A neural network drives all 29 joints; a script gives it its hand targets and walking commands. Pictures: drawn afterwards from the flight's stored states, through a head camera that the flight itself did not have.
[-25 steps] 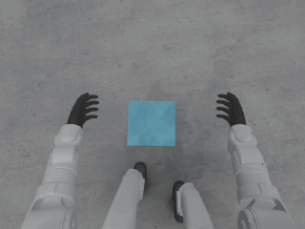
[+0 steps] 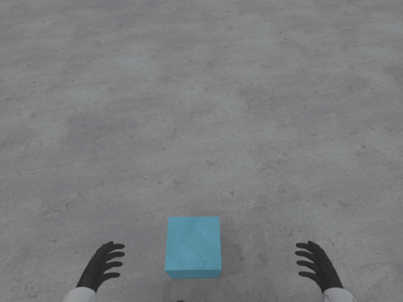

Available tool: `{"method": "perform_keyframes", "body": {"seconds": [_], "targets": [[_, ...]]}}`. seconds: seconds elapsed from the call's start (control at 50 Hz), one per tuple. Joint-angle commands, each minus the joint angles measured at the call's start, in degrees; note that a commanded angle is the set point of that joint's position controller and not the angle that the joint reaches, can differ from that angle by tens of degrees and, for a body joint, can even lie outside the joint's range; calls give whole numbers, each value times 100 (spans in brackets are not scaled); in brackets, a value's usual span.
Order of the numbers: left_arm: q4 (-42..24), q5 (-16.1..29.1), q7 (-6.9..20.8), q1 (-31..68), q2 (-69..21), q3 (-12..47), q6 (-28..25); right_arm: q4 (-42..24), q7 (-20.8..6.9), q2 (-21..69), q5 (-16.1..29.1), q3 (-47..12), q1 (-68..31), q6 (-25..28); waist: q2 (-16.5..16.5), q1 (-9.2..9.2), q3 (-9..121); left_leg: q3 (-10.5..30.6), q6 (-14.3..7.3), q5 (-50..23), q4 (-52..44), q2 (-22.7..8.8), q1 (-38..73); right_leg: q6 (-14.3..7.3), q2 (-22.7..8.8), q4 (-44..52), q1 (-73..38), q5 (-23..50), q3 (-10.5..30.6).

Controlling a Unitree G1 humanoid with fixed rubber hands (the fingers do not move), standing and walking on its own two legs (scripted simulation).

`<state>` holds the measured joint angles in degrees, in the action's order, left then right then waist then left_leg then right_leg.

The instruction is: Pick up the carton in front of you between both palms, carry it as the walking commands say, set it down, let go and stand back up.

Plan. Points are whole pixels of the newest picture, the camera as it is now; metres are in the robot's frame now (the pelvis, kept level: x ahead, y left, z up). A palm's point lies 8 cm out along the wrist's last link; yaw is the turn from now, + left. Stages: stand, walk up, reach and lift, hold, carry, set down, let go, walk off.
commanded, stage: let go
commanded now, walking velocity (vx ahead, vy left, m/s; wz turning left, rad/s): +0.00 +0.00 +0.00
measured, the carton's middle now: (194, 249) +0.36 +0.07 -0.65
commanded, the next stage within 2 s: stand in 0.48 s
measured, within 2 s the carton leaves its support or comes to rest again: neither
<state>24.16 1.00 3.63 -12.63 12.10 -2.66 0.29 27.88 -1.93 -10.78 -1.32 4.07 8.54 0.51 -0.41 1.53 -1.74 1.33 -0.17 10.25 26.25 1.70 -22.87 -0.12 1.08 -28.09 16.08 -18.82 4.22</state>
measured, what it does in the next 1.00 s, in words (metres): stands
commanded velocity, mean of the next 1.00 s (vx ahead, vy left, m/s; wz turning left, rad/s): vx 0.00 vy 0.00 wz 0.00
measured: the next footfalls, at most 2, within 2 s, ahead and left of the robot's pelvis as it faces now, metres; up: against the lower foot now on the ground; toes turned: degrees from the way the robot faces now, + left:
none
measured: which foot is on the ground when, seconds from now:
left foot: down 0.00-1.00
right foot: down 0.00-1.00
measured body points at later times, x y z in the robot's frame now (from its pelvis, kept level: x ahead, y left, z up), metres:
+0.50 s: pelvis +0.01 +0.00 +0.00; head +0.02 +0.00 +0.45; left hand +0.18 +0.24 -0.08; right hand +0.18 -0.24 -0.08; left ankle +0.03 +0.12 -0.74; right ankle -0.05 -0.12 -0.74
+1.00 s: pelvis +0.02 +0.01 +0.00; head +0.03 +0.03 +0.45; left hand +0.14 +0.30 -0.11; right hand +0.15 -0.29 -0.09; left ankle +0.03 +0.12 -0.74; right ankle -0.05 -0.12 -0.74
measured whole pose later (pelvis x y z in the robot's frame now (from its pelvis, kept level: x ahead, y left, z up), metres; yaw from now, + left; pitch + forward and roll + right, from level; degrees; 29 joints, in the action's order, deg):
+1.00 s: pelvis +0.02 +0.01 +0.00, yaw -1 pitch -1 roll +0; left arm 43.1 -2.1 -1.6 -12.8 20.3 -2.0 0.8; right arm 47.7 1.4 -18.5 -2.1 1.9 8.1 0.1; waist -2.6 -0.1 -0.7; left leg 0.6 -1.2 15.0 29.3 1.6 -13.7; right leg 0.5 1.0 -25.7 4.6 -20.5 4.9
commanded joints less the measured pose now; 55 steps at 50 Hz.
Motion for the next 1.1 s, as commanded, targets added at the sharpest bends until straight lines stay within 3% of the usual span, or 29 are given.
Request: {"method": "perform_keyframes", "body": {"seconds": [0.0, 0.08, 0.16, 0.36, 0.38, 0.4, 0.46, 0.48, 0.56, 0.7, 1.08], "targets": [[-568, -38, 14, 81, 535, -106, 48, -640, -59, -476, 51, 57, 27, -33, -275, -99, 631, -120, 134, -1128, -126, 115, 2663, 64, -20, 979, 747, 876, -232], [-586, -98, 40, 158, 644, -152, 323, -745, -139, -460, 113, -28, 39, -282, -294, -107, 33, -186, 125, -834, -132, 174, 3043, 0, -202, 1271, 918, 473, -168], [-574, -178, 37, 140, 666, -196, 548, -774, -179, -475, 121, -51, 43, -481, -201, -83, -242, -202, 131, -879, -98, 202, 3277, -22, -258, 1344, 915, 515, -132], [-645, -230, 22, 56, 587, -197, 656, -785, -174, -564, 32, 21, 129, -609, -111, -107, 6, -132, 135, -1491, -84, 189, 3347, 65, -53, 1008, 267, 1483, -180], [-836, -336, -135, 132, 793, -265, 945, -526, -56, -561, 96, 63, 430, -465, 64, -188, 415, -163, 148, -1439, 105, 269, 2978, 88, 27, 722, -155, 2055, -190], [-751, -292, -200, 31, 721, -196, 998, -558, -14, -606, 110, 13, 422, -430, -63, -142, 393, -145, 147, -1432, 108, 265, 2814, 131, 36, 633, -242, 2246, -203], [-709, -223, -281, -9, 635, -134, 1039, -626, 18, -626, 136, -31, 252, -400, -141, -76, 320, -107, 127, -1437, 98, 250, 2577, 154, 58, 591, -219, 2210, -219], [-30, -231, -485, 119, 1247, -316, 694, 214, 209, -1258, -177, 103, 105, -318, -632, -39, 210, 91, 138, -1233, 207, -387, 1639, 255, -246, 497, -119, 1268, -82], [287, -339, -511, 130, 1140, -241, 256, 586, 303, -1250, -175, 101, 18, -118, -91, -151, 184, 270, 16, -244, 60, -422, 1351, 115, -312, 604, -126, 529, 137], [880, -329, -508, 60, 1370, -217, 67, 1117, 308, -1453, -124, 77, -109, -19, 167, -148, 462, 471, -90, -1032, 70, -588, 1488, 107, -332, 422, -457, 1235, 159], [1801, -293, -552, 61, 1644, -85, -40, 1899, 362, -1765, -53, -26, -255, 40, 28, -157, 371, 545, -155, -1338, -88, -667, 1714, 54, -483, 609, -635, 1570, 293]]}}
